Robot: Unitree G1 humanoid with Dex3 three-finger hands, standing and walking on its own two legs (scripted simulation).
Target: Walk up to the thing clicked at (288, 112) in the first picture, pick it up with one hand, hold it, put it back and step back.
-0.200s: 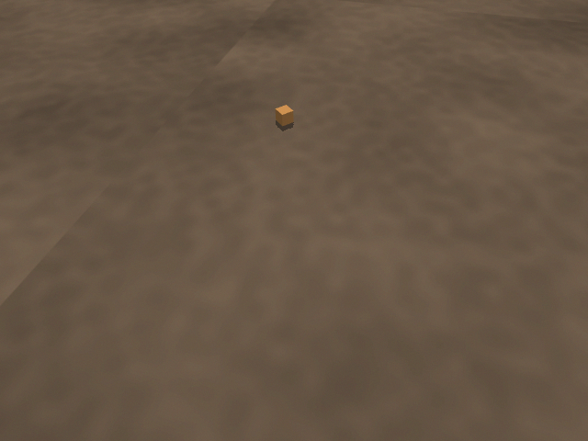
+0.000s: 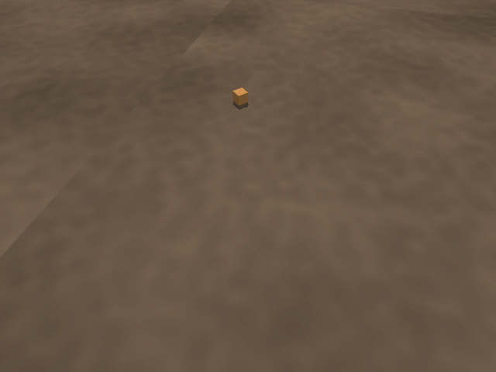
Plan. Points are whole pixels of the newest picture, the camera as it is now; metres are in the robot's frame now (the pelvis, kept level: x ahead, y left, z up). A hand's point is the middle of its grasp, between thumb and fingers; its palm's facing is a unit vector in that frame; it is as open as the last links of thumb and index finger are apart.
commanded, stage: stand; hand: left
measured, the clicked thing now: (240, 96) +1.93 +0.06 -0.74
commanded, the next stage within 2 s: walk up in 0.92 s
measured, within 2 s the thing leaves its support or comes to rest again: neither
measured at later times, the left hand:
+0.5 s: hand out of the picture +0.09 +0.25 -0.16, palm faces -0.03 -0.94 -0.34, open 7.4 cm
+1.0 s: hand out of the picture +0.07 +0.26 -0.15, palm faces -0.08 -0.94 -0.34, open 7.4 cm
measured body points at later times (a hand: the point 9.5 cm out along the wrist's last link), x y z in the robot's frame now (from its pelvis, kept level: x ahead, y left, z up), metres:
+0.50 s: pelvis +0.01 +0.00 +0.00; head +0.02 +0.00 +0.45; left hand +0.09 +0.30 -0.13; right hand +0.08 -0.30 -0.13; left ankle +0.00 +0.13 -0.75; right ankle +0.00 -0.12 -0.75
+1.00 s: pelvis +0.01 +0.00 +0.00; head +0.02 +0.00 +0.45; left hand +0.08 +0.31 -0.13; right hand +0.09 -0.31 -0.13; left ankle -0.01 +0.13 -0.74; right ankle -0.01 -0.12 -0.75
